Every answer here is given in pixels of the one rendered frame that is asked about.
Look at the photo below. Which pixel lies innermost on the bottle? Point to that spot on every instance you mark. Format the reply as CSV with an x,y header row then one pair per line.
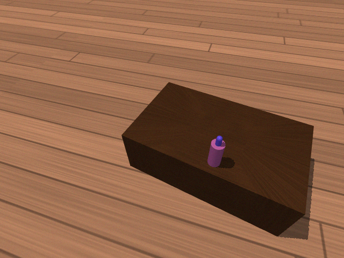
x,y
216,151

